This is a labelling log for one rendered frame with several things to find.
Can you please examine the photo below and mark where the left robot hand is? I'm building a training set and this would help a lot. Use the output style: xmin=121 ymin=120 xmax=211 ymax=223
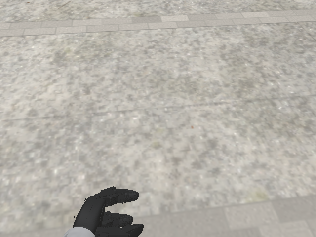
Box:
xmin=73 ymin=187 xmax=144 ymax=237

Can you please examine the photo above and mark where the left robot forearm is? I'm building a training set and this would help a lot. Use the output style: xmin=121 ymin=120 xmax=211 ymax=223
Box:
xmin=63 ymin=226 xmax=96 ymax=237

